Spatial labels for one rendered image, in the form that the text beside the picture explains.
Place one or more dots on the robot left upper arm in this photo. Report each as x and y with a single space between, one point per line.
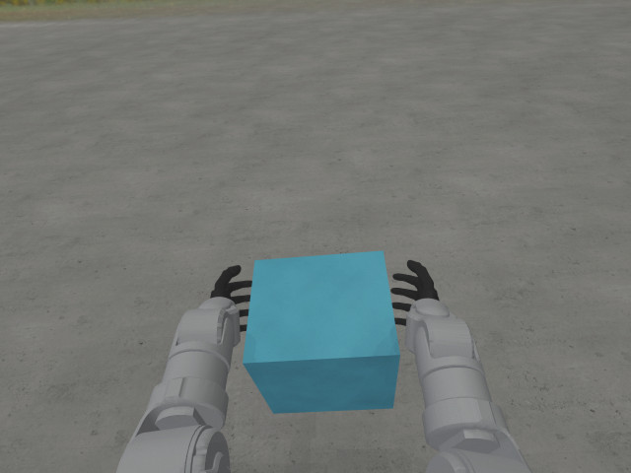
193 449

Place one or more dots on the carton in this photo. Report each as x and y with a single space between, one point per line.
321 334

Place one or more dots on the robot right upper arm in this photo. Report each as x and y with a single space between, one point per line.
455 460

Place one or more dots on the right robot forearm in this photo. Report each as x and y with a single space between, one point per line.
459 412

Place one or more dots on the left robot hand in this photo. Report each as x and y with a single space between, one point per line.
223 289

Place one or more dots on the left robot forearm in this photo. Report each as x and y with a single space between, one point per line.
192 391

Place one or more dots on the right robot hand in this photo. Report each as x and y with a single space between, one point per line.
423 283

